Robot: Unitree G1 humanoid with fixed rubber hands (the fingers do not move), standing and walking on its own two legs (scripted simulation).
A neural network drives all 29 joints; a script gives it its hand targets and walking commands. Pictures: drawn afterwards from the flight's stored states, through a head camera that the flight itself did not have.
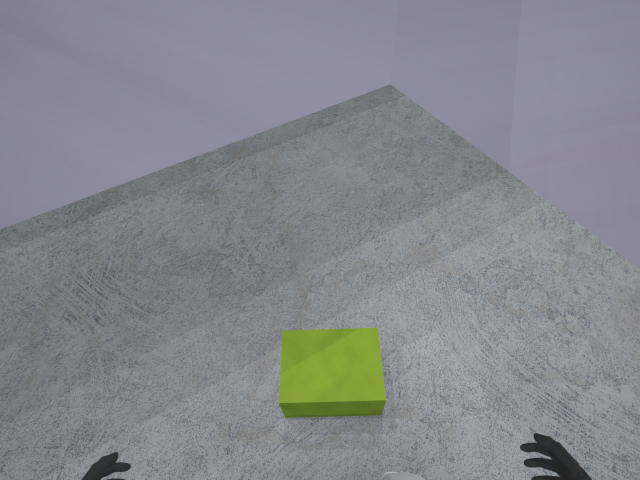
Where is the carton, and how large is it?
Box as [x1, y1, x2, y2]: [279, 328, 385, 417]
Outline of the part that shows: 377,328 282,331 279,404 285,417 381,414 385,402 385,394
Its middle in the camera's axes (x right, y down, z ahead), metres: +0.04 +0.40 +1.16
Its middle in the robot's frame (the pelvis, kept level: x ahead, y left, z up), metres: +0.48 +0.00 -0.68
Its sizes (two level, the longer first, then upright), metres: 0.285 0.208 0.149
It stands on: the floor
